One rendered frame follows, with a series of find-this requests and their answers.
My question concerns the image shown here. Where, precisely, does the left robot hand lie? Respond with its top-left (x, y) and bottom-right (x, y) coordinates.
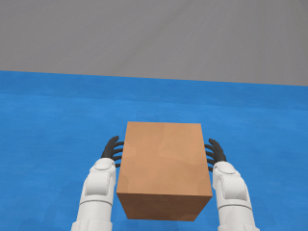
top-left (100, 136), bottom-right (124, 167)

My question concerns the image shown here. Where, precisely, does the carton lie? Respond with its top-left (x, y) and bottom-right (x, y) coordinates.
top-left (116, 121), bottom-right (213, 221)

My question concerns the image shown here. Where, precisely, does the right robot hand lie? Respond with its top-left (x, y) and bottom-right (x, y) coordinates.
top-left (204, 139), bottom-right (227, 172)

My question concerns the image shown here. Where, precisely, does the right robot forearm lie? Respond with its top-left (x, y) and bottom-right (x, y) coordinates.
top-left (212, 161), bottom-right (260, 231)

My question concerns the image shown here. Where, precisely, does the left robot forearm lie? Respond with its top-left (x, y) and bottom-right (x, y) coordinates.
top-left (70, 158), bottom-right (116, 231)

